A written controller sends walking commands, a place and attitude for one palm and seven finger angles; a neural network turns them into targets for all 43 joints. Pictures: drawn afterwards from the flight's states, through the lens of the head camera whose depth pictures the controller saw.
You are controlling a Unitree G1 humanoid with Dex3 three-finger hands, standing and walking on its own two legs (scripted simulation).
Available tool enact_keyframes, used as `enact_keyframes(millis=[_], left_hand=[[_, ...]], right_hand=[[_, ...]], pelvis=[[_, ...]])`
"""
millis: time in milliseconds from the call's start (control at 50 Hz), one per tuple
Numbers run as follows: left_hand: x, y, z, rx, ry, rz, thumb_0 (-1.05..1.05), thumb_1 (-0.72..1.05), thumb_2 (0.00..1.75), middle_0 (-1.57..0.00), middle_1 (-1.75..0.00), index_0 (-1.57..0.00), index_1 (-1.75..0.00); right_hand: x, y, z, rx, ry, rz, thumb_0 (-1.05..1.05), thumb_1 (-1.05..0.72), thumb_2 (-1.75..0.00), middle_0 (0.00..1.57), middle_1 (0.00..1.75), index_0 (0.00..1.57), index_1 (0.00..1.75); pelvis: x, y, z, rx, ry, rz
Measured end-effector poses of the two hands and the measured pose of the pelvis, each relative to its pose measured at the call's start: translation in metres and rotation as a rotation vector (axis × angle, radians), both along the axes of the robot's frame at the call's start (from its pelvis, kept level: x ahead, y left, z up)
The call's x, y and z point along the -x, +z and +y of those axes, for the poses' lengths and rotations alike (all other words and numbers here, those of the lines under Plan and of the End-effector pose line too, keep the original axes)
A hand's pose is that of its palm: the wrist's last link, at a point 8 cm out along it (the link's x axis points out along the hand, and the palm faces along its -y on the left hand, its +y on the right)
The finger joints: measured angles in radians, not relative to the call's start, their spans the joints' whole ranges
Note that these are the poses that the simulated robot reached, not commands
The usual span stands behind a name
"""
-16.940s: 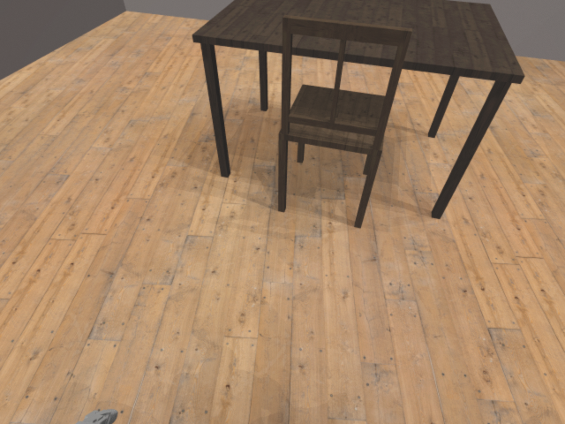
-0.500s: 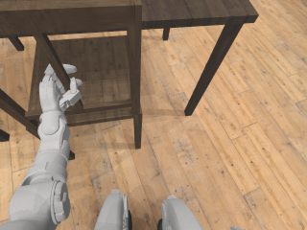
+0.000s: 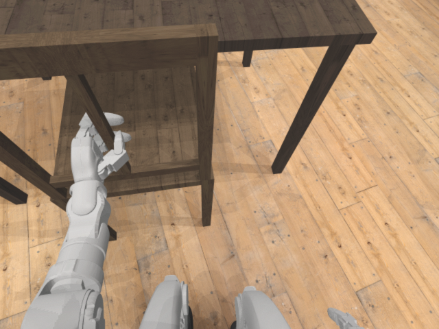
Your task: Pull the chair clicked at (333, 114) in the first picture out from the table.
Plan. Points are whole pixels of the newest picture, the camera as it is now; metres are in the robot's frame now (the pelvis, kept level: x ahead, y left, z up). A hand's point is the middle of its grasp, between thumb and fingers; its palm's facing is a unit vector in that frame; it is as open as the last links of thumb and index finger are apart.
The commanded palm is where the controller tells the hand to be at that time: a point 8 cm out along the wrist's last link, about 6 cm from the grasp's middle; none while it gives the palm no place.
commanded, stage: step backward, pulling the chair out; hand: left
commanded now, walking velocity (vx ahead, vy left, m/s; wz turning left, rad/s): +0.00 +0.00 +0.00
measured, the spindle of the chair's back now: (106, 133) +0.46 +0.21 +0.04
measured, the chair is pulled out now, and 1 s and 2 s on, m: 0.04 0.16 0.17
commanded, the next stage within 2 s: none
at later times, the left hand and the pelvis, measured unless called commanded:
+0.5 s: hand (131, 160) +0.40 +0.15 +0.04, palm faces +0.06 -0.99 -0.16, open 5.0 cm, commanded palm +0.37 +0.20 +0.04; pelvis -0.01 +0.01 +0.09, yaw +0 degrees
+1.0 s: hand (146, 203) +0.32 +0.12 +0.04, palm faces +0.08 -0.98 -0.17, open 5.0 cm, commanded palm +0.31 +0.17 +0.05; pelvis -0.06 -0.02 +0.10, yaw +2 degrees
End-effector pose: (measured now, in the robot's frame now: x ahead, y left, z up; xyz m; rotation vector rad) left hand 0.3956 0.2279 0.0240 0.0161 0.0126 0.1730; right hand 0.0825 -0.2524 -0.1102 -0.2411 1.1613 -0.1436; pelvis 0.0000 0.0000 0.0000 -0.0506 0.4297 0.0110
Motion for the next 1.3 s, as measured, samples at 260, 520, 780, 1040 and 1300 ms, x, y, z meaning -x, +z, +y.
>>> enact_keyframes(millis=[260, 520, 780, 1040, 1300], left_hand=[[0.006, 0.026, -0.007, -0.058, 0.032, 0.327, 0.03, 0.78, 0.83, -0.31, -1.15, -0.38, -1.44], [0.022, 0.035, -0.023, -0.084, -0.077, 0.458, 0.03, 0.77, 0.8, -0.29, -1.08, -0.48, -1.45], [0.069, 0.037, -0.041, -0.083, -0.077, 0.491, 0.04, 0.76, 0.8, -0.27, -1.08, -0.49, -1.45], [0.103, 0.038, -0.06, -0.084, -0.038, 0.505, 0.04, 0.74, 0.81, -0.28, -1.07, -0.5, -1.45], [0.106, 0.038, -0.059, -0.094, -0.088, 0.506, 0.03, 0.75, 0.79, -0.26, -1.1, -0.5, -1.45]], right_hand=[[0.016, 0.056, 0.006, 0.001, -0.127, 0.031, 0.0, -0.91, -0.9, 0.2, 0.3, 0.2, 0.3], [0.052, 0.105, -0.016, 0.14, -0.177, 0.081, 0.0, -0.91, -0.9, 0.2, 0.3, 0.2, 0.3], [0.066, 0.084, 0.005, 0.016, -0.151, 0.04, 0.0, -0.91, -0.9, 0.21, 0.3, 0.2, 0.3], [0.067, 0.091, -0.037, 0.066, -0.123, -0.018, 0.0, -0.91, -0.9, 0.21, 0.3, 0.2, 0.3], [0.066, 0.099, -0.03, 0.104, -0.112, -0.044, 0.0, -0.91, -0.9, 0.2, 0.3, 0.2, 0.3]], pelvis=[[0.002, 0.059, 0.001, -0.014, -0.006, -0.136], [0.01, 0.093, 0.014, 0.001, -0.011, -0.214], [0.039, 0.099, 0.0, -0.015, -0.015, -0.272], [0.061, 0.099, -0.022, -0.02, 0.029, -0.325], [0.062, 0.1, -0.009, -0.02, 0.031, -0.335]])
